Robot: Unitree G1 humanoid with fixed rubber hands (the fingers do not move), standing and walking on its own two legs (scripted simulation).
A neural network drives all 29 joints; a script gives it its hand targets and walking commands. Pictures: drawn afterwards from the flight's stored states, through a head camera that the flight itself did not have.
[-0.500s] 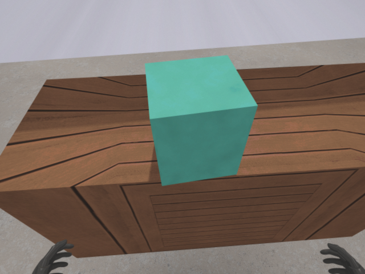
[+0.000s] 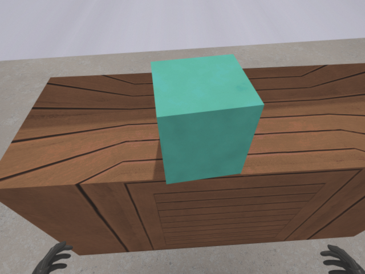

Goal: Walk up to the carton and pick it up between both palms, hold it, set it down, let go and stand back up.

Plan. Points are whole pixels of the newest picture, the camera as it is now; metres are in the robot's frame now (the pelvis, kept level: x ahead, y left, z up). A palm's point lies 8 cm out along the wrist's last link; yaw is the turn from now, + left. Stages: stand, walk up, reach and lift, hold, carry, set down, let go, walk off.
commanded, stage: walk up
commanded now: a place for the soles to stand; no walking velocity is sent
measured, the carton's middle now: (198, 121) +0.47 -0.02 +0.07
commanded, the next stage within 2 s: none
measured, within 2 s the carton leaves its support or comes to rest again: neither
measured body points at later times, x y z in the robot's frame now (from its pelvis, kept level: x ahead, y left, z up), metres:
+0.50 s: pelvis +0.00 +0.00 +0.00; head +0.02 +0.00 +0.45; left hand +0.14 +0.33 -0.07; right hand +0.13 -0.33 -0.08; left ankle +0.03 +0.10 -0.72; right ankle +0.04 -0.15 -0.72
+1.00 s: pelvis -0.01 +0.02 +0.00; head +0.00 +0.02 +0.45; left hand +0.12 +0.35 -0.06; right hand +0.12 -0.31 -0.08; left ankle +0.01 +0.14 -0.73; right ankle +0.03 -0.13 -0.72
